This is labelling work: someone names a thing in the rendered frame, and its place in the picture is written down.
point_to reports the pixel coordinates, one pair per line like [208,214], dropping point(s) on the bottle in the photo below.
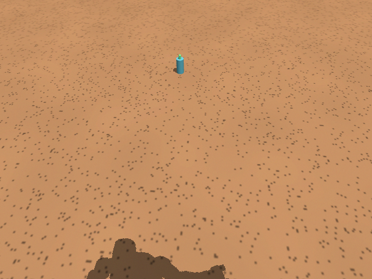
[180,64]

